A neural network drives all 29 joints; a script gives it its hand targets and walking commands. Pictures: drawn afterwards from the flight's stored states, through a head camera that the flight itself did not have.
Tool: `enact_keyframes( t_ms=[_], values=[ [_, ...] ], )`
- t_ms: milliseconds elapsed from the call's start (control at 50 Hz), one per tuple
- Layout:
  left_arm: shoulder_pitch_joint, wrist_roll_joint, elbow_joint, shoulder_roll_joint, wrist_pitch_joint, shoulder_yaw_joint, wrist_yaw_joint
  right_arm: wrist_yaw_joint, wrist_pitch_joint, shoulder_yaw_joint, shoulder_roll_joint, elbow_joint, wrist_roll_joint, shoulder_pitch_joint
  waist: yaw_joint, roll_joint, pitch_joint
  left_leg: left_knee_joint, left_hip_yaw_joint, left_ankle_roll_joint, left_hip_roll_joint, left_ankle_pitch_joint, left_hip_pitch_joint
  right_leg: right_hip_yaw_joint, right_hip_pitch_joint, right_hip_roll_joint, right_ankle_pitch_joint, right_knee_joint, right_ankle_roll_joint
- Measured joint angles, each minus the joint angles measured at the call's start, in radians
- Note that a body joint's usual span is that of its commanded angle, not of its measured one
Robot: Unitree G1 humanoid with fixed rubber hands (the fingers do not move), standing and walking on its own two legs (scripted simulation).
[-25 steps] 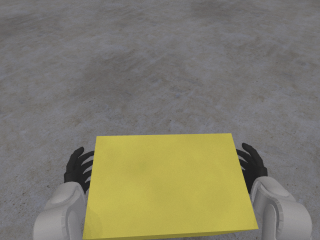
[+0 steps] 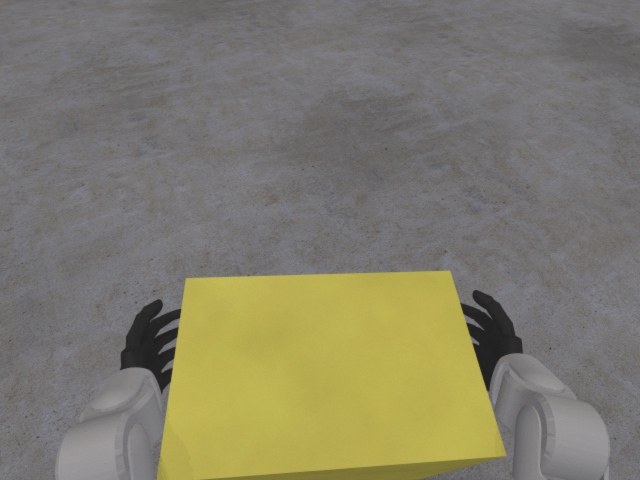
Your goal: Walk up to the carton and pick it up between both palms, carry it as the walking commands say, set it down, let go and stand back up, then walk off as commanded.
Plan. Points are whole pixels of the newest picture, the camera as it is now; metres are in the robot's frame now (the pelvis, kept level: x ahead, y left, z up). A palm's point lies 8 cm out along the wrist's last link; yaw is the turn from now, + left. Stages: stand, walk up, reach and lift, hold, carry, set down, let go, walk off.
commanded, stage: carry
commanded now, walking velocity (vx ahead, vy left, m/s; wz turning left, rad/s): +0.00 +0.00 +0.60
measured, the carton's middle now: (320, 393) +0.23 +0.01 -0.01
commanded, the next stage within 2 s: none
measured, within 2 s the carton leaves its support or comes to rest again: neither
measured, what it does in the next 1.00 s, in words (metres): steps on the spot, turning left: right foot, then left foot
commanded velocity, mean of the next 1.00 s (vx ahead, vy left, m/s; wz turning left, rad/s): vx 0.00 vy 0.00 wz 0.60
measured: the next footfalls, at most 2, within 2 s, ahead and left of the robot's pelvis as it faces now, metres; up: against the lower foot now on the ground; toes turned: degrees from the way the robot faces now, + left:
right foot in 0.18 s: +0.05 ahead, -0.12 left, +0.00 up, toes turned -2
left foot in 0.44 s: +0.01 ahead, +0.13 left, +0.00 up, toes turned +23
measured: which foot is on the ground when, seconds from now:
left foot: down 0.00-0.20, up 0.22-0.42, down 0.44-0.76, up 0.78-1.00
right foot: up 0.00-0.16, down 0.18-0.44, up 0.46-0.72, down 0.74-1.00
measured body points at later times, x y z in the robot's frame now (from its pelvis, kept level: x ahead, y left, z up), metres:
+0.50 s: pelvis -0.03 +0.02 +0.00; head -0.05 +0.02 +0.45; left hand +0.12 +0.28 +0.08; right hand +0.26 -0.08 +0.08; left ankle -0.03 +0.12 -0.72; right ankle +0.00 -0.11 -0.70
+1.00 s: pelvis -0.07 +0.01 +0.01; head -0.09 +0.00 +0.46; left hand +0.00 +0.30 +0.10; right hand +0.24 +0.00 +0.10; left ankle -0.14 +0.11 -0.71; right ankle +0.00 -0.08 -0.72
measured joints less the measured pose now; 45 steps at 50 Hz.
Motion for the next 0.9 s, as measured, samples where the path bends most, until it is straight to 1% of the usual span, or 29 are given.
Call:
enact_keyframes(
  t_ms=[40,80,120,160,180,200,220,260,280,300,340,400,420,440,460,480,500,520,560,580,640,680,720,740,760,780,820,860,900],
  values=[
    [0.0,-0.003,-0.002,-0.017,-0.012,0.002,-0.005,0.005,-0.01,-0.011,0.006,-0.026,-0.003,0.02,0.002,0.015,0.005,-0.019,-0.018,0.005,-0.01,0.022,-0.006,0.024,-0.031,0.021,0.042,0.005,0.001],
    [0.006,0.0,-0.001,-0.033,-0.026,0.003,-0.011,0.008,-0.015,-0.015,0.004,-0.042,-0.002,0.031,0.001,0.029,0.007,-0.031,-0.034,0.01,-0.019,0.036,-0.008,0.037,-0.028,0.039,0.064,-0.055,-0.005],
    [0.012,-0.001,-0.01,-0.043,-0.036,0.006,-0.013,0.011,-0.016,-0.015,0.0,-0.056,-0.002,0.035,-0.003,0.037,0.007,-0.035,-0.049,0.009,-0.026,0.045,-0.011,0.039,0.0,0.057,0.073,-0.159,-0.013],
    [0.02,-0.001,-0.024,-0.048,-0.047,0.005,-0.017,0.011,-0.014,-0.008,-0.01,-0.076,-0.002,0.034,-0.008,0.048,0.003,-0.023,-0.069,0.003,-0.033,0.047,-0.02,0.026,0.064,0.076,0.144,-0.328,-0.02],
    [0.024,0.0,-0.031,-0.05,-0.053,0.005,-0.02,0.01,-0.012,-0.002,-0.017,-0.084,-0.002,0.032,-0.008,0.054,-0.001,-0.005,-0.078,-0.001,-0.036,0.042,-0.029,0.015,0.102,0.083,0.208,-0.421,-0.035],
    [0.026,0.005,-0.026,-0.06,-0.058,0.0,-0.019,0.009,-0.011,0.001,-0.032,-0.082,-0.004,0.031,-0.009,0.081,-0.002,0.018,-0.099,-0.005,-0.027,0.034,-0.037,-0.007,0.121,0.097,0.249,-0.45,-0.067],
    [0.029,0.015,-0.018,-0.066,-0.055,-0.008,-0.016,0.008,-0.013,0.005,-0.046,-0.071,-0.007,0.04,-0.01,0.094,-0.012,0.061,-0.11,-0.013,-0.026,-0.015,-0.054,-0.028,0.13,0.099,0.261,-0.46,-0.091],
    [0.038,0.027,-0.007,-0.071,-0.039,-0.012,-0.013,0.011,-0.005,0.016,-0.064,-0.047,0.005,0.053,-0.01,0.074,-0.026,0.221,-0.058,-0.029,-0.02,-0.14,-0.099,-0.051,0.147,0.075,0.259,-0.471,-0.112],
    [0.044,0.031,-0.006,-0.075,-0.034,-0.01,-0.012,0.012,0.002,0.018,-0.069,-0.037,0.01,0.05,-0.012,0.063,-0.029,0.288,-0.032,-0.035,-0.011,-0.159,-0.114,-0.063,0.16,0.063,0.261,-0.483,-0.113],
    [0.049,0.035,-0.006,-0.078,-0.03,-0.009,-0.011,0.011,0.008,0.018,-0.07,-0.029,0.012,0.044,-0.013,0.054,-0.034,0.325,-0.012,-0.036,-0.001,-0.158,-0.12,-0.075,0.17,0.05,0.264,-0.496,-0.11],
    [0.051,0.041,-0.017,-0.079,-0.026,-0.011,-0.007,0.014,0.009,0.014,-0.07,-0.022,0.013,0.031,-0.009,0.037,-0.04,0.308,0.022,-0.035,0.02,-0.149,-0.105,-0.094,0.176,0.025,0.27,-0.506,-0.101],
    [0.032,0.05,-0.025,-0.072,-0.016,-0.026,0.003,0.01,0.0,0.007,-0.076,-0.013,0.012,0.013,-0.002,0.019,-0.047,0.146,0.047,-0.028,0.036,-0.116,-0.038,-0.125,0.162,-0.016,0.254,-0.47,-0.083],
    [0.026,0.053,-0.025,-0.071,-0.013,-0.028,0.006,0.008,0.001,0.006,-0.08,-0.008,0.013,0.005,0.001,0.016,-0.05,0.064,0.05,-0.027,0.037,-0.086,-0.001,-0.133,0.153,-0.03,0.24,-0.442,-0.075],
    [0.021,0.055,-0.027,-0.067,-0.011,-0.031,0.008,0.008,0.0,0.005,-0.081,-0.004,0.012,-0.004,0.0,0.015,-0.05,-0.009,0.048,-0.019,0.036,-0.017,0.029,-0.141,0.141,-0.046,0.221,-0.403,-0.066],
    [0.014,0.053,-0.024,-0.052,-0.008,-0.028,0.009,0.008,-0.005,0.006,-0.07,0.01,0.012,-0.014,-0.005,-0.002,-0.047,-0.008,0.05,-0.003,0.016,0.02,0.022,-0.125,0.116,-0.066,0.168,-0.341,-0.048],
    [0.01,0.048,-0.016,-0.034,-0.004,-0.024,0.009,0.009,-0.007,0.009,-0.057,0.027,0.01,-0.022,-0.007,-0.009,-0.044,0.01,0.046,0.009,0.003,0.021,0.008,-0.092,0.083,-0.064,0.098,-0.264,-0.029],
    [0.006,0.04,-0.005,-0.017,0.001,-0.021,0.008,0.01,-0.006,0.011,-0.045,0.038,0.008,-0.023,-0.007,-0.008,-0.039,0.019,0.038,0.018,-0.004,0.014,-0.001,-0.058,0.048,-0.048,0.047,-0.183,-0.014],
    [0.004,0.031,0.005,-0.007,0.006,-0.016,0.006,0.006,-0.002,0.012,-0.033,0.039,0.004,-0.019,-0.004,-0.005,-0.034,0.016,0.029,0.023,-0.008,0.013,-0.006,-0.029,0.015,-0.029,0.026,-0.108,-0.005],
    [0.003,0.015,0.018,-0.005,0.006,-0.006,0.003,0.0,0.004,0.007,-0.016,0.027,-0.005,-0.002,0.004,-0.002,-0.024,-0.007,0.015,0.027,-0.02,0.028,-0.008,0.005,-0.037,-0.003,0.039,-0.003,0.001],
    [0.004,0.009,0.023,-0.013,0.001,-0.001,0.001,-0.001,0.005,0.003,-0.011,0.015,-0.007,0.008,0.006,0.001,-0.021,-0.018,0.007,0.028,-0.025,0.04,-0.011,0.011,-0.049,0.006,0.056,0.009,-0.001],
    [0.005,-0.001,0.008,-0.04,-0.018,0.005,0.0,0.006,-0.004,-0.016,-0.003,-0.03,-0.007,0.025,0.005,0.021,-0.003,-0.035,-0.022,0.03,-0.04,0.069,-0.026,0.027,-0.036,0.035,0.083,-0.065,-0.002],
    [0.01,-0.002,-0.011,-0.049,-0.033,0.005,-0.002,0.012,-0.014,-0.019,-0.005,-0.053,-0.003,0.026,0.0,0.039,0.004,-0.041,-0.039,0.03,-0.047,0.083,-0.033,0.042,0.003,0.061,0.086,-0.171,-0.007],
    [0.014,0.0,-0.028,-0.05,-0.041,0.003,-0.004,0.013,-0.024,-0.013,-0.011,-0.063,-0.004,0.027,-0.005,0.052,0.005,-0.039,-0.053,0.025,-0.055,0.092,-0.039,0.034,0.07,0.08,0.127,-0.324,-0.011],
    [0.016,0.002,-0.028,-0.05,-0.043,0.004,-0.007,0.012,-0.024,-0.006,-0.016,-0.062,-0.005,0.027,-0.005,0.058,0.001,-0.032,-0.059,0.022,-0.059,0.092,-0.043,0.024,0.106,0.087,0.185,-0.407,-0.025],
    [0.018,0.008,-0.014,-0.057,-0.047,0.001,-0.009,0.01,-0.02,-0.001,-0.029,-0.053,-0.006,0.025,-0.008,0.085,0.005,-0.022,-0.078,0.017,-0.051,0.092,-0.042,0.006,0.127,0.1,0.239,-0.44,-0.057],
    [0.021,0.017,-0.003,-0.064,-0.045,-0.004,-0.008,0.008,-0.014,0.002,-0.042,-0.044,-0.007,0.031,-0.011,0.107,0.002,-0.007,-0.097,0.008,-0.047,0.059,-0.044,-0.016,0.144,0.107,0.26,-0.458,-0.085],
    [0.031,0.029,0.012,-0.073,-0.033,-0.008,-0.009,0.012,-0.003,0.011,-0.059,-0.027,0.001,0.047,-0.013,0.096,-0.017,0.134,-0.062,-0.017,-0.039,-0.069,-0.085,-0.043,0.159,0.088,0.265,-0.478,-0.117],
    [0.042,0.034,0.006,-0.084,-0.028,-0.002,-0.008,0.009,0.01,0.012,-0.066,-0.021,0.008,0.038,-0.015,0.071,-0.025,0.276,-0.018,-0.031,-0.018,-0.11,-0.115,-0.065,0.175,0.061,0.272,-0.505,-0.122],
    [0.041,0.041,-0.011,-0.087,-0.025,-0.006,-0.004,0.014,0.009,0.006,-0.068,-0.018,0.014,0.021,-0.014,0.053,-0.036,0.298,0.008,-0.032,0.009,-0.114,-0.111,-0.086,0.179,0.035,0.281,-0.52,-0.115]
  ],
)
